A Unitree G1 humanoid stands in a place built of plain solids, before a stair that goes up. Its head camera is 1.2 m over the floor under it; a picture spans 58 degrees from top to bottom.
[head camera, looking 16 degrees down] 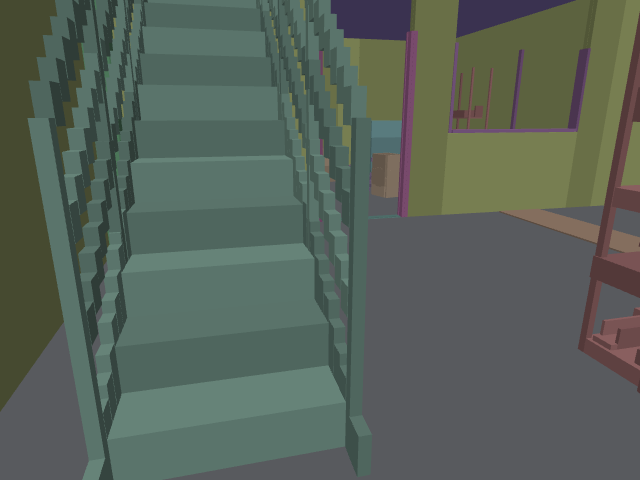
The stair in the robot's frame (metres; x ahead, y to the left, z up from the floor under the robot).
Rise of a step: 0.20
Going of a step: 0.25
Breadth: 0.90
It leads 14 degrees to the left of straight ahead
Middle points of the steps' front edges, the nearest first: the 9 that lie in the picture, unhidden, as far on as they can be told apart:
1.26 0.30 0.20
1.50 0.36 0.39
1.74 0.41 0.59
1.99 0.47 0.78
2.23 0.53 0.98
2.47 0.59 1.18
2.71 0.65 1.37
2.95 0.71 1.57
3.20 0.77 1.76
